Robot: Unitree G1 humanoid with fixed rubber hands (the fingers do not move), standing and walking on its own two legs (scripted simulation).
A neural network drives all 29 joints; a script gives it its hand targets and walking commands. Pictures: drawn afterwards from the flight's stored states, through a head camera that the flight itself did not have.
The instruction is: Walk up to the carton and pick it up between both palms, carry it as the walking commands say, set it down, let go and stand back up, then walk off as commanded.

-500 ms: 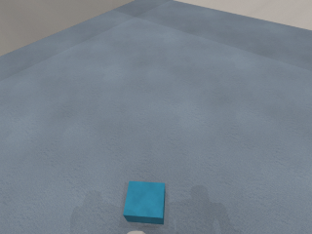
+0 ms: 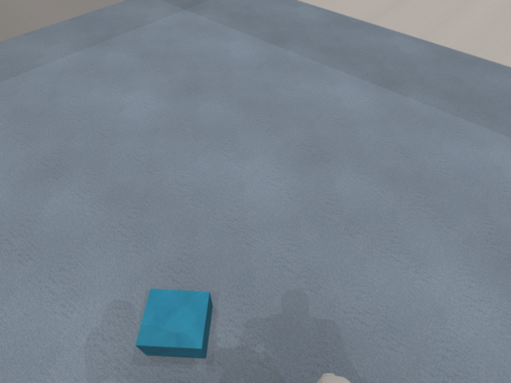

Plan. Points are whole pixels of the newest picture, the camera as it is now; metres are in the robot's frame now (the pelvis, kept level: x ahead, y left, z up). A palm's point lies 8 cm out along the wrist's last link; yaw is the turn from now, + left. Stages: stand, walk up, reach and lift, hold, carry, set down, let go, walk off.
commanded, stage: walk off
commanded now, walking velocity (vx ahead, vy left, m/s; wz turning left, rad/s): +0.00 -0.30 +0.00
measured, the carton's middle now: (178, 323) +0.42 +0.28 -0.70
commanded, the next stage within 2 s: stand in 1.44 s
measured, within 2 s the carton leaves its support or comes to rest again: neither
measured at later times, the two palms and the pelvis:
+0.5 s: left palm out of the picture +0.03 +0.06 -0.16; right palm out of the picture +0.04 -0.43 -0.12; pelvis +0.00 -0.17 -0.01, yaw +1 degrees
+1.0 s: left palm out of the picture +0.09 -0.11 -0.11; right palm out of the picture +0.00 -0.65 -0.14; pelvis +0.00 -0.36 +0.00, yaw +1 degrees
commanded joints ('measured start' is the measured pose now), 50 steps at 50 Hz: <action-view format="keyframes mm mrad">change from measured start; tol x32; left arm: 1 -29 28 4 -73 1 -4 -3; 50 -41 90 -7 -25 7 -52 60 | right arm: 1 4 -239 -63 -41 -3 0 -5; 50 22 -120 -41 -45 10 49 10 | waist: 1 -6 315 16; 6 138 -496 -120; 20 14 -125 -60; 23 -50 350 48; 41 22 286 -12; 45 135 -460 -143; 50 15 -211 -93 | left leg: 1 -72 142 -97 -193 171 153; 8 -363 -200 -129 786 -375 117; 20 9 -166 30 94 -142 152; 23 118 472 -627 -343 10 351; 32 77 122 -67 -122 526 195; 42 -46 139 -72 -74 321 128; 45 -380 -188 -9 608 -495 78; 50 -317 -159 -19 791 -205 91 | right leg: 1 134 11 -126 -222 -48 -19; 5 531 -170 63 -523 180 -97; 20 164 -125 109 -520 195 -312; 23 -314 85 -103 66 -288 -104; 30 -160 117 62 427 49 -14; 44 564 -197 75 -518 285 -102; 50 261 -122 -16 -536 361 -259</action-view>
